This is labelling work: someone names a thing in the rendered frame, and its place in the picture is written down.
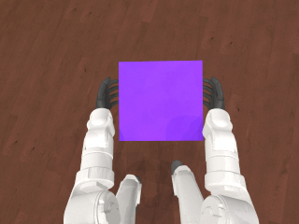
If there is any carton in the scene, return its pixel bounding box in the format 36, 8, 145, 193
119, 61, 204, 141

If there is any robot right forearm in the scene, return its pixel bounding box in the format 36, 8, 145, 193
202, 108, 260, 224

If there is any left robot hand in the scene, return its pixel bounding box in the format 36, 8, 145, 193
95, 77, 120, 110

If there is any left robot foot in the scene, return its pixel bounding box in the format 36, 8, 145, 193
135, 175, 141, 213

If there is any right robot hand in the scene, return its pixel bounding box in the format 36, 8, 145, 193
202, 76, 225, 111

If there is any robot left upper arm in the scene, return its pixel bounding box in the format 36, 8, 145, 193
64, 189, 121, 224

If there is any robot left shin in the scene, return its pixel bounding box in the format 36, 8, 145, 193
123, 175, 138, 182

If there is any robot right upper arm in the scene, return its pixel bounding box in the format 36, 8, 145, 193
199, 194, 259, 224

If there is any robot left forearm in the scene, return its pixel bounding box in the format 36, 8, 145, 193
65, 108, 115, 210

